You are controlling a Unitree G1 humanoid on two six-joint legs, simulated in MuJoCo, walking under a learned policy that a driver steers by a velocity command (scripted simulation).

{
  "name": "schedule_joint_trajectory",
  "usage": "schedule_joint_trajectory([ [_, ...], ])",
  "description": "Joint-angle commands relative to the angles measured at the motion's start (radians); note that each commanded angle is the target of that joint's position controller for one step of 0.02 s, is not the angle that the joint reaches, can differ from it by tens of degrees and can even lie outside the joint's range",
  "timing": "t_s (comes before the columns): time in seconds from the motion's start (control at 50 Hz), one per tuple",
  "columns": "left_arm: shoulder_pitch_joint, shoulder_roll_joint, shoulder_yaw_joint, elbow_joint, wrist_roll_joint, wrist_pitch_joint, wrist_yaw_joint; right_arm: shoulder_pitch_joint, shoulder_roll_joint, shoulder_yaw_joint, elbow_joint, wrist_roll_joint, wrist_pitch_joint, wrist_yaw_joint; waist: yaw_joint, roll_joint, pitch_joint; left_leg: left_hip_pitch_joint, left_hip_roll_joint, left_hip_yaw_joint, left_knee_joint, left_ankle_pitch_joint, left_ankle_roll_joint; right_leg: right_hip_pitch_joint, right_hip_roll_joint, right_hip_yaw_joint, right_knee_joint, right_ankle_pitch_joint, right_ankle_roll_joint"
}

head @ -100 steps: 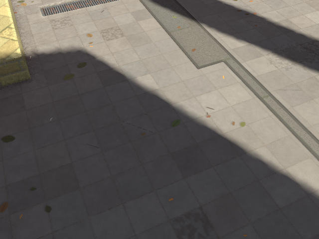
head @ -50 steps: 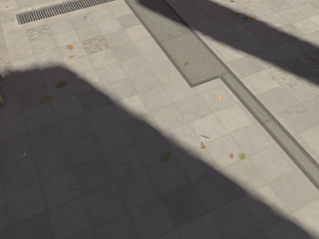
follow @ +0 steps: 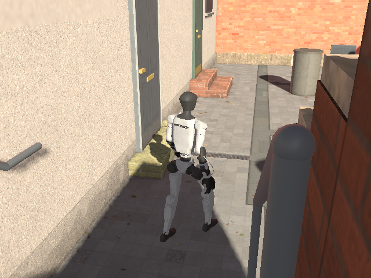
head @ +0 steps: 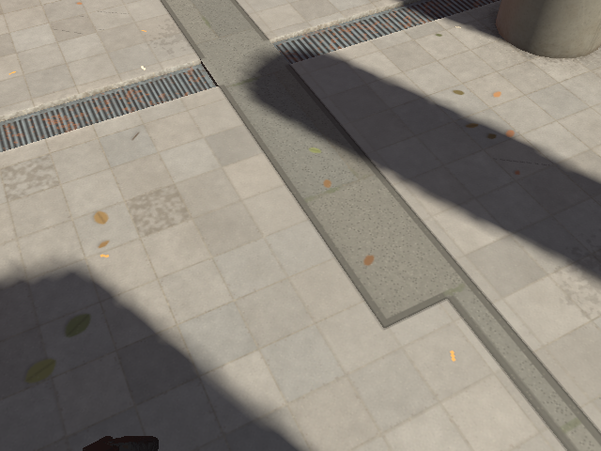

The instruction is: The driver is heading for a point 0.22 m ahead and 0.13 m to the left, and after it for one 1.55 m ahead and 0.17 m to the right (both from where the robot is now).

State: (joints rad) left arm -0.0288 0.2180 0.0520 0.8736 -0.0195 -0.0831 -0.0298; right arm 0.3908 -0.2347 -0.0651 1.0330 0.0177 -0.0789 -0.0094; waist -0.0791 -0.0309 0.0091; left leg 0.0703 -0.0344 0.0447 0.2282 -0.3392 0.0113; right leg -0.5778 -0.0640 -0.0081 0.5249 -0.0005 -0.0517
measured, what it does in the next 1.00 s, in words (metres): walks ahead: right foot, then left foot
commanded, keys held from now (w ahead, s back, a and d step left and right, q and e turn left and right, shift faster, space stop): w+q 0.56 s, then w+e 0.44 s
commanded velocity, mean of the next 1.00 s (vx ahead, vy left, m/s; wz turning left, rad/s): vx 0.50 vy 0.00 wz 0.19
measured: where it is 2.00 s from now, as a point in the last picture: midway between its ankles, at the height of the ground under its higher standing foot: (266, 224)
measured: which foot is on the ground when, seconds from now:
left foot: down 0.00-0.06, up 0.08-0.60, down 0.62-1.00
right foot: up 0.00-0.02, down 0.04-0.60, up 0.62-1.00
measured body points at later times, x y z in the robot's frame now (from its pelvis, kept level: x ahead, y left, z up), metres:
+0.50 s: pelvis +0.26 -0.02 +0.00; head +0.28 -0.01 +0.45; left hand +0.20 +0.25 -0.14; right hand +0.49 -0.22 -0.11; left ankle +0.40 +0.17 -0.69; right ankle +0.17 -0.13 -0.73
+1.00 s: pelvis +0.52 +0.10 +0.01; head +0.54 +0.10 +0.46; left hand +0.60 +0.38 -0.12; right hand +0.62 -0.16 -0.12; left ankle +0.42 +0.15 -0.73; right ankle +0.74 -0.04 -0.67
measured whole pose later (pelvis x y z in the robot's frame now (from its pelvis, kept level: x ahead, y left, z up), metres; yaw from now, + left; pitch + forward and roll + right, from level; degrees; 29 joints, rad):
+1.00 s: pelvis +0.52 +0.10 +0.01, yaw +11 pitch +1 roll +2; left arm 0.13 0.25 0.08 0.92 -0.02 -0.05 -0.02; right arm 0.29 -0.22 -0.07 0.93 -0.01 -0.10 -0.01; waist -0.04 -0.04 0.01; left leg 0.03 -0.06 0.19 0.21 -0.27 0.05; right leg -0.72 -0.12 0.05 0.75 0.08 -0.03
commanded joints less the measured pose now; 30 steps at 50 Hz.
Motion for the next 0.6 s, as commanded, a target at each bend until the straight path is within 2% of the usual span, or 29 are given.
schedule_joint_trajectory([
  [0.02, 0.077, 0.144, 0.046, -0.033, 0.002, -0.026, -0.002, -0.024, -0.169, -0.034, -0.037, 0.007, 0.007, -0.006, 0.130, 0.118, -0.026, -0.036, 0.262, -0.118, 0.175, 0.742, 0.135, 0.209, 0.051, -0.032, -0.056, -0.069, -0.042],
  [0.04, 0.269, 0.204, 0.073, 0.022, 0.009, -0.029, 0.006, -0.041, -0.140, -0.022, -0.054, 0.000, 0.008, -0.005, 0.206, 0.093, -0.151, -0.164, 0.202, -0.085, 0.393, 0.717, 0.105, 0.498, 0.013, 0.006, -0.020, -0.035, -0.078],
  [0.06, 0.431, 0.302, 0.096, 0.048, 0.030, -0.027, 0.017, 0.031, -0.060, 0.002, -0.078, -0.012, -0.002, 0.000, 0.210, -0.082, -0.323, -0.529, 0.074, -0.019, 0.783, 0.341, 0.038, 0.914, -0.250, 0.341, -0.016, -0.077, -0.186],
  [0.08, 0.459, 0.270, 0.081, 0.058, 0.022, -0.020, 0.015, 0.077, -0.016, 0.017, -0.067, 0.004, -0.022, 0.004, 0.196, -0.258, -0.441, -0.732, -0.020, -0.115, 1.019, -0.234, 0.020, 1.027, -0.379, 0.692, -0.176, -0.201, -0.264],
  [0.1, 0.399, 0.196, 0.059, 0.048, 0.016, -0.022, 0.016, 0.004, -0.123, -0.014, -0.074, 0.031, -0.033, 0.005, 0.200, -0.164, -0.320, -0.819, 0.040, -0.191, 1.117, -0.206, 0.034, 0.919, -0.341, 0.604, -0.206, -0.283, -0.216],
  [0.12, 0.313, 0.155, 0.045, 0.029, 0.014, -0.023, 0.019, -0.071, -0.141, -0.019, -0.100, 0.038, -0.033, 0.002, 0.178, -0.117, -0.200, -0.842, 0.096, -0.156, 1.111, -0.118, 0.047, 0.768, -0.313, 0.453, -0.229, -0.274, -0.173],
  [0.14, 0.239, 0.122, 0.034, 0.023, 0.021, -0.028, 0.015, -0.110, -0.129, -0.023, -0.107, 0.030, -0.026, -0.005, 0.144, -0.050, -0.120, -0.798, 0.137, -0.142, 1.056, -0.034, 0.048, 0.611, -0.275, 0.349, -0.276, -0.237, -0.149],
  [0.16, 0.196, 0.092, 0.026, 0.024, 0.028, -0.035, 0.014, -0.107, -0.118, -0.033, -0.105, 0.021, -0.012, -0.011, 0.110, -0.059, -0.075, -0.747, 0.168, -0.147, 1.003, 0.020, 0.051, 0.511, -0.238, 0.262, -0.316, -0.202, -0.128],
  [0.18, 0.180, 0.083, 0.024, 0.031, 0.036, -0.037, 0.012, -0.080, -0.092, -0.033, -0.101, 0.020, 0.005, -0.009, 0.084, -0.079, -0.055, -0.691, 0.182, -0.151, 0.979, 0.053, 0.053, 0.442, -0.218, 0.203, -0.347, -0.181, -0.118],
  [0.2, 0.181, 0.082, 0.026, 0.039, 0.036, -0.039, 0.013, -0.066, -0.067, -0.032, -0.097, 0.022, 0.018, -0.008, 0.073, -0.076, -0.043, -0.672, 0.187, -0.150, 0.963, 0.070, 0.054, 0.410, -0.208, 0.156, -0.370, -0.154, -0.118],
  [0.24, 0.197, 0.110, 0.033, 0.053, 0.038, -0.044, 0.022, -0.091, -0.059, -0.036, -0.114, 0.021, 0.034, -0.009, 0.063, -0.051, -0.010, -0.711, 0.188, -0.155, 0.925, 0.134, 0.047, 0.390, -0.205, 0.077, -0.398, -0.080, -0.123],
  [0.32, 0.239, 0.138, 0.040, 0.069, 0.043, -0.039, 0.045, -0.182, -0.063, -0.042, -0.153, 0.008, 0.037, 0.002, 0.075, -0.023, 0.021, -0.804, 0.172, -0.168, 0.756, 0.320, 0.026, 0.445, -0.197, -0.037, -0.410, 0.018, -0.115],
  [0.38, 0.261, 0.154, 0.041, 0.069, 0.036, -0.032, 0.056, -0.274, -0.051, -0.033, -0.187, 0.004, 0.033, 0.021, 0.100, -0.012, 0.046, -0.785, 0.162, -0.105, 0.604, 0.415, 0.024, 0.471, -0.185, -0.118, -0.419, 0.040, -0.096],
  [0.44, 0.330, 0.171, 0.047, 0.086, 0.027, -0.018, 0.061, -0.381, -0.035, -0.019, -0.237, 0.002, 0.034, 0.040, 0.142, 0.006, 0.086, -0.822, 0.155, -0.057, 0.504, 0.403, 0.035, 0.571, -0.212, -0.159, -0.400, 0.078, -0.094],
  [0.5, 0.366, 0.190, 0.055, 0.092, 0.016, 0.004, 0.060, -0.444, -0.034, -0.012, -0.287, 0.006, 0.035, 0.060, 0.155, -0.002, 0.103, -0.843, 0.135, -0.005, 0.445, 0.301, 0.057, 0.681, -0.243, -0.193, -0.334, 0.191, -0.089],
  [0.52, 0.357, 0.200, 0.058, 0.088, 0.012, 0.011, 0.061, -0.445, -0.042, -0.014, -0.301, 0.007, 0.036, 0.066, 0.142, -0.014, 0.095, -0.808, 0.117, 0.020, 0.430, 0.254, 0.070, 0.696, -0.247, -0.210, -0.296, 0.299, -0.081],
  [0.56, 0.330, 0.233, 0.067, 0.073, 0.003, 0.022, 0.066, -0.391, -0.077, -0.030, -0.312, 0.009, 0.039, 0.073, 0.091, -0.060, 0.033, -0.666, 0.050, 0.083, 0.429, 0.152, 0.106, 0.710, -0.248, -0.236, -0.162, 0.647, -0.062],
  [0.58, 0.332, 0.239, 0.067, 0.077, 0.000, 0.027, 0.066, -0.305, -0.102, -0.045, -0.296, 0.008, 0.040, 0.072, 0.039, -0.074, -0.018, -0.534, 0.009, 0.095, 0.412, 0.114, 0.130, 0.691, -0.244, -0.236, -0.036, 0.772, -0.057],
  [0.6, 0.322, 0.233, 0.061, 0.083, -0.003, 0.029, 0.063, -0.143, -0.145, -0.073, -0.252, 0.007, 0.039, 0.063, -0.051, -0.058, -0.098, -0.292, -0.028, 0.084, 0.310, 0.203, 0.167, 0.616, -0.210, -0.248, 0.152, 0.734, -0.034],
])
Velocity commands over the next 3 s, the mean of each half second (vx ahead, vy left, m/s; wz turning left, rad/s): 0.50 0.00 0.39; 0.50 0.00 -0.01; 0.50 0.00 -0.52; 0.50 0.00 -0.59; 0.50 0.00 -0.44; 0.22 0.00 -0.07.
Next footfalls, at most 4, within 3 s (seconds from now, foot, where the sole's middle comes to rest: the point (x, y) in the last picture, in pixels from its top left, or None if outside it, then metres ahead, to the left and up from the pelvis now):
0.04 right None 0.21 -0.13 -0.77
0.62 left None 0.45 0.16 -0.77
1.16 right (279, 315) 0.81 0.02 -0.77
1.64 left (210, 229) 1.10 0.20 -0.77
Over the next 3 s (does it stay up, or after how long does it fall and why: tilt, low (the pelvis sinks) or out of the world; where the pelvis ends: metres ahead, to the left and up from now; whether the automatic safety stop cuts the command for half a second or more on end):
stays up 1.47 -0.18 0.00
